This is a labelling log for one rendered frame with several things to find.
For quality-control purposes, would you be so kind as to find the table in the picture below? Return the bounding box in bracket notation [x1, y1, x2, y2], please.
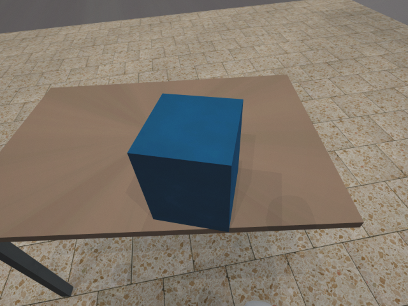
[0, 75, 364, 297]

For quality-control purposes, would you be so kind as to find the carton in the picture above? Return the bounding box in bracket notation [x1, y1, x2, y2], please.
[127, 94, 244, 232]

